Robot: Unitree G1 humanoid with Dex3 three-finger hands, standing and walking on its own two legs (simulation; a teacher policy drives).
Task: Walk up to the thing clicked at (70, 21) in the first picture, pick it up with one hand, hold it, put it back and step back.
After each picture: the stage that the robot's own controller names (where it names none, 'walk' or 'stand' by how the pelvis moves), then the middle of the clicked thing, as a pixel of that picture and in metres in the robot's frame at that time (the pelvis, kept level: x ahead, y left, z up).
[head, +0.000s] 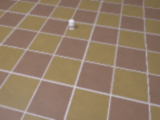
stand; (71, 24) +1.71 +0.13 -0.72
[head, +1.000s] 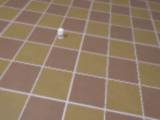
walk; (60, 33) +1.59 +0.16 -0.72
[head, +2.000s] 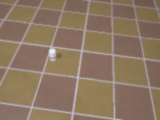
walk; (52, 54) +1.05 +0.22 -0.72
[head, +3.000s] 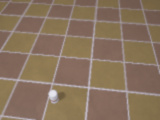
walk; (53, 96) +0.64 +0.23 -0.70
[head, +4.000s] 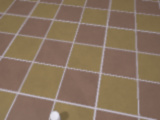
walk; (55, 118) +0.41 +0.21 -0.69
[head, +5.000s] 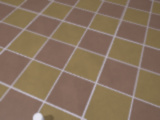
stand; (39, 119) +0.40 +0.31 -0.69
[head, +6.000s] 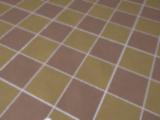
stand; out of the picture +0.40 +0.24 -0.72
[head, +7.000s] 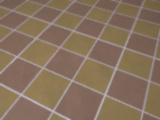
stand; out of the picture +0.38 +0.25 -0.72
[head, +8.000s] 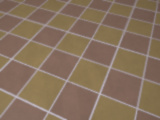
stand; out of the picture +0.39 +0.29 -0.73
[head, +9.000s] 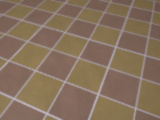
stand; out of the picture +0.38 +0.30 -0.73
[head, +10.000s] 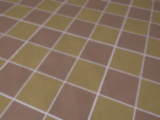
go down; out of the picture +0.37 +0.30 -0.73
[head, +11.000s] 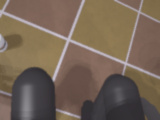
go down; out of the picture +0.43 +0.36 -0.32
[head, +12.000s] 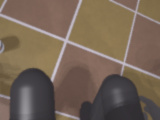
approach; out of the picture +0.42 +0.38 -0.31
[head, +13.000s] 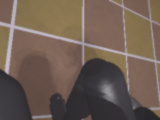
close in; out of the picture +0.38 +0.42 -0.22
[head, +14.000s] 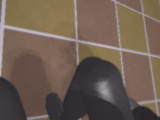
close; out of the picture +0.37 +0.43 -0.22
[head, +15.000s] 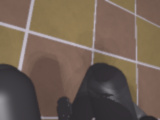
lift; out of the picture +0.35 +0.40 -0.18
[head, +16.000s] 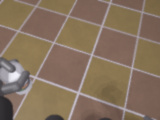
lift; (17, 79) +0.34 +0.22 -0.02
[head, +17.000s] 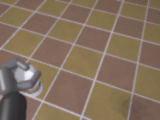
hold; (29, 81) +0.35 +0.20 -0.01
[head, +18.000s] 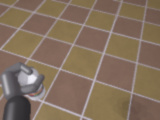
hold; (32, 84) +0.34 +0.19 -0.02
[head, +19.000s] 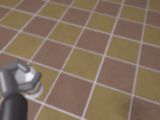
crouch; (30, 82) +0.35 +0.20 -0.01
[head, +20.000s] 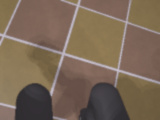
crouch; out of the picture +0.43 +0.36 -0.10
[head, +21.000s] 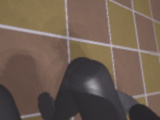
lower; out of the picture +0.38 +0.41 -0.23
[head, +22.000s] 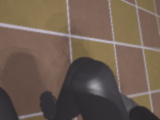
lower; out of the picture +0.37 +0.42 -0.22
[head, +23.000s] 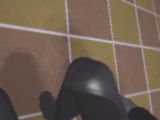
lower; out of the picture +0.37 +0.42 -0.23
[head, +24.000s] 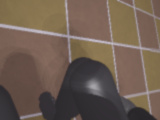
lower; out of the picture +0.36 +0.42 -0.23
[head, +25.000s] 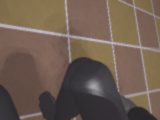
loosen; out of the picture +0.36 +0.42 -0.23
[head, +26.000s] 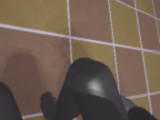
withdraw; out of the picture +0.37 +0.42 -0.23
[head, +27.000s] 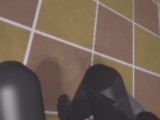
stand; out of the picture +0.41 +0.38 -0.26
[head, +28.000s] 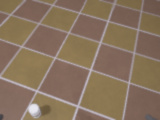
stand; (35, 111) +0.41 +0.28 -0.62
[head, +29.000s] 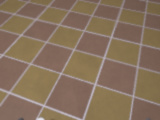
stand; out of the picture +0.41 +0.29 -0.67
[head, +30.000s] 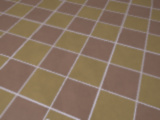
stand; out of the picture +0.41 +0.26 -0.72
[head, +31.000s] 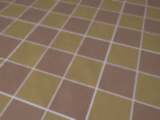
stand; out of the picture +0.40 +0.28 -0.73
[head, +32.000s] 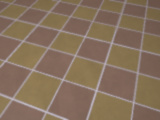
stand; out of the picture +0.38 +0.28 -0.73
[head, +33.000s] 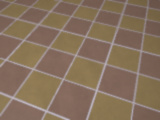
stand; out of the picture +0.38 +0.27 -0.73
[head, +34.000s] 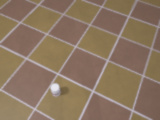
walk; (55, 90) +0.54 +0.19 -0.69
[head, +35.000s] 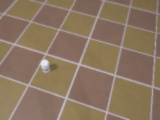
walk; (45, 66) +0.77 +0.30 -0.70
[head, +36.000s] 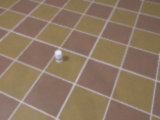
stand; (58, 56) +1.03 +0.27 -0.70
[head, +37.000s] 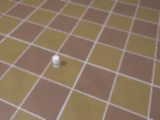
stand; (56, 61) +1.01 +0.26 -0.72
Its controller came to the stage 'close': yes
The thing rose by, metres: 0.71
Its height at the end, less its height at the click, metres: +0.00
